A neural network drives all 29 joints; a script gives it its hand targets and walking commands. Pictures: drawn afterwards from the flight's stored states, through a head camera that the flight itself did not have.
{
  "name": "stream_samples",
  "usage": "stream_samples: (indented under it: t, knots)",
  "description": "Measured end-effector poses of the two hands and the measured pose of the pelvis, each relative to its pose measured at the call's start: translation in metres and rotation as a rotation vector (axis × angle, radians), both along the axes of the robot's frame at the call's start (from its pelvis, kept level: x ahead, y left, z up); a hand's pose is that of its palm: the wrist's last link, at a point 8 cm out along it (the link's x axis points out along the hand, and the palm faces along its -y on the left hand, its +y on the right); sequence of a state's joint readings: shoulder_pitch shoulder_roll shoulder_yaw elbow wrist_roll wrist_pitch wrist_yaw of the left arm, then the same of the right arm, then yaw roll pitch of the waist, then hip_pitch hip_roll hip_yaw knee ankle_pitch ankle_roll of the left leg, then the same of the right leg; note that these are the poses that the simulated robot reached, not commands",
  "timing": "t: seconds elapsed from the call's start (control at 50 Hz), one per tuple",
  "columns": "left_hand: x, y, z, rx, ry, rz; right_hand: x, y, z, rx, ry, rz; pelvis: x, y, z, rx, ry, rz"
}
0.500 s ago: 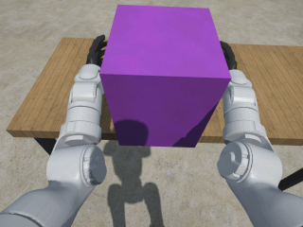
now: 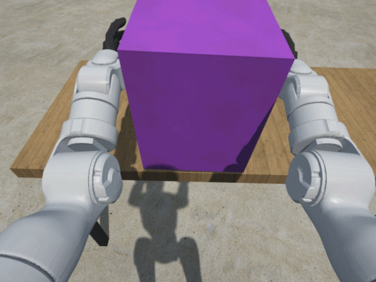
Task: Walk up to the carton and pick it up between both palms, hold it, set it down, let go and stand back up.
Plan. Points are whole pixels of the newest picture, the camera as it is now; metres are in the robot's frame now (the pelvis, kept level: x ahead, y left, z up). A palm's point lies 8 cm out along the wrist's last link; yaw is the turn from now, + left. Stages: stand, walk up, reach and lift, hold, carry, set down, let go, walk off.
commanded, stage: reach and lift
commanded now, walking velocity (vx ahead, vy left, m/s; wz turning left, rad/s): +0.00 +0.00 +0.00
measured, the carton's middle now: (197, 84) +0.48 -0.02 +0.19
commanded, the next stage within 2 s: none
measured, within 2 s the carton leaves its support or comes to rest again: neither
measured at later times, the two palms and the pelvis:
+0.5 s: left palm (110, 75) +0.43 +0.14 +0.24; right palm (285, 80) +0.42 -0.18 +0.24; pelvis -0.01 +0.00 +0.00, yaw -1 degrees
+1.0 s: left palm (104, 104) +0.37 +0.15 +0.22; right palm (285, 114) +0.37 -0.18 +0.20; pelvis -0.03 +0.00 +0.00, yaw -1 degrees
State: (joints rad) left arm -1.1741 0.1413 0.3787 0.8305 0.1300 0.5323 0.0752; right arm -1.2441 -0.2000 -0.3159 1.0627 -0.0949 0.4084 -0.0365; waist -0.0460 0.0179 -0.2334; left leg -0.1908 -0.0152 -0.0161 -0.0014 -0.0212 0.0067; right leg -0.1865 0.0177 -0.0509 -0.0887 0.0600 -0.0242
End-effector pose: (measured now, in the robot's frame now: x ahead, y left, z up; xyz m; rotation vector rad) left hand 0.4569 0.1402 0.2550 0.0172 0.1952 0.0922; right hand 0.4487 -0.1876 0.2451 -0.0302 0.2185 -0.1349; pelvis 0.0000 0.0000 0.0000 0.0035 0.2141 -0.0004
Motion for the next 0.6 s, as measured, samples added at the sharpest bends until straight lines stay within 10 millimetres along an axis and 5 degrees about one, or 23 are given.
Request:
stream_samples:
  t: [0.22,0.6]
  knots:
    - [-0.004,0.0,0.017,-0.007,0.019,0.003,-0.004,0.0,0.019,0.007,0.018,-0.007,-0.01,-0.006,0.0,0.002,-0.006,-0.001]
    - [-0.045,0.006,-0.018,-0.01,0.014,0.007,-0.042,0.006,-0.017,0.028,0.013,-0.011,-0.02,0.003,0.002,0.0,-0.118,-0.019]
